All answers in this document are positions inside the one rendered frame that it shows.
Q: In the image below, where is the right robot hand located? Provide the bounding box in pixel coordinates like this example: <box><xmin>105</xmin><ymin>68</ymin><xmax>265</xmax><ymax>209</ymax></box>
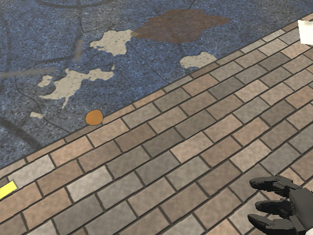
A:
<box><xmin>247</xmin><ymin>174</ymin><xmax>313</xmax><ymax>235</ymax></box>

